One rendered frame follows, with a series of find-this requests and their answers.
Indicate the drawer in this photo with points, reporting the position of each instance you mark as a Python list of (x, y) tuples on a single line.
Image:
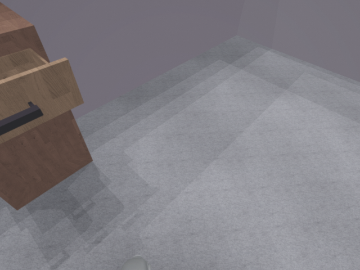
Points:
[(25, 76)]

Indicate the cabinet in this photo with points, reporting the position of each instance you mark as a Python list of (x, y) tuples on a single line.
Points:
[(40, 158)]

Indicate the robot left thigh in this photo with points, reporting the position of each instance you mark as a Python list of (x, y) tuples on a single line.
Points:
[(136, 264)]

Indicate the handle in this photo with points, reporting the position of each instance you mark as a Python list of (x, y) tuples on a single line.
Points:
[(20, 118)]

